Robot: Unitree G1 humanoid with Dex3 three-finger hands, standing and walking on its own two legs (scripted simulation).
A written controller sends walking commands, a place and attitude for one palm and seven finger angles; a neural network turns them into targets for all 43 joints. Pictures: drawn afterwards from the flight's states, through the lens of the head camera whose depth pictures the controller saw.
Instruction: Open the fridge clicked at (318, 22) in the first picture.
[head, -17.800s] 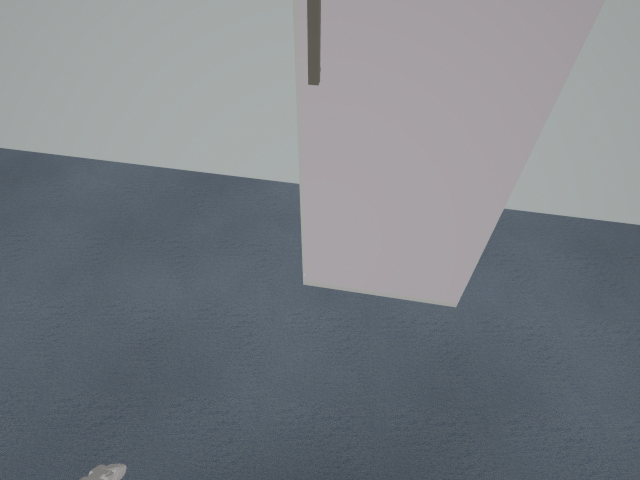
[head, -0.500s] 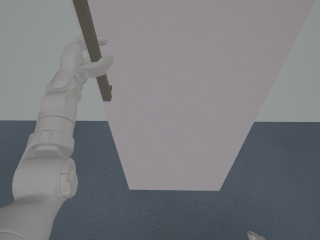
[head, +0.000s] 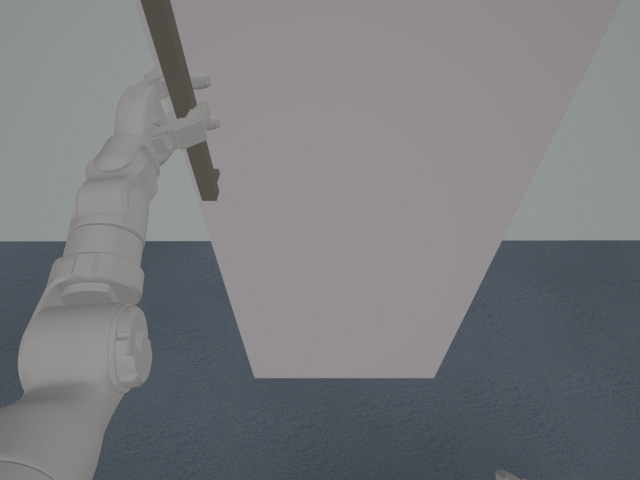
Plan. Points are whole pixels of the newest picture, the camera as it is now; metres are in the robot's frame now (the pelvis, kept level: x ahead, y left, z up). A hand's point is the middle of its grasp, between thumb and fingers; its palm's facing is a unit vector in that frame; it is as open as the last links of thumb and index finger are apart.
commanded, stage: grip the handle and tug to test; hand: left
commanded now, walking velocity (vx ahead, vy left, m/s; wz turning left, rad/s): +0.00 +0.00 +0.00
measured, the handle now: (184, 78) +0.51 +0.18 +0.27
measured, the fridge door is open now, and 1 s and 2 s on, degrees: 0 9 32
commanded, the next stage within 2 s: pull the door a little, standing still in 0.32 s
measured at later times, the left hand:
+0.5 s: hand (197, 128) +0.45 +0.16 +0.23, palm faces +0.02 -1.00 +0.01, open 5.8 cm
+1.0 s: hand (193, 169) +0.38 +0.15 +0.23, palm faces +0.03 -0.99 -0.14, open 6.5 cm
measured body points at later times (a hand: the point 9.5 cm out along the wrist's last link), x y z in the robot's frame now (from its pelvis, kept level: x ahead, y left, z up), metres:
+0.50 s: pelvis +0.02 +0.00 +0.00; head +0.01 -0.01 +0.45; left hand +0.44 +0.21 +0.24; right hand +0.15 -0.25 -0.10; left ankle -0.02 +0.12 -0.74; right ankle +0.01 -0.13 -0.74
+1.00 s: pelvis +0.04 +0.00 +0.00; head +0.02 -0.02 +0.45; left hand +0.37 +0.20 +0.24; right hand +0.23 -0.22 -0.08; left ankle -0.02 +0.12 -0.74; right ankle +0.01 -0.13 -0.74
